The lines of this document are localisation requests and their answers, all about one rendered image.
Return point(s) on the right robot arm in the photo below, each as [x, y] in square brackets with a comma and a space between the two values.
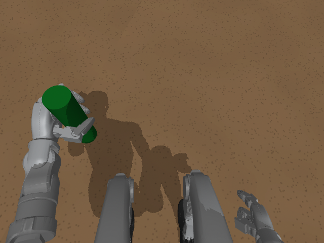
[266, 235]

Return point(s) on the right robot foot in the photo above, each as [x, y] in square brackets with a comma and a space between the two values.
[181, 222]

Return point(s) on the can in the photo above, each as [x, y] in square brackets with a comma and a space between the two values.
[62, 104]

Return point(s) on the right robot hand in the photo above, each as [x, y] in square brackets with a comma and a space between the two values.
[257, 218]

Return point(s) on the left robot arm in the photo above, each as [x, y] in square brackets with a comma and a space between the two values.
[35, 217]

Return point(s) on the left robot hand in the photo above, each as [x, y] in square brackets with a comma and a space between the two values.
[45, 125]

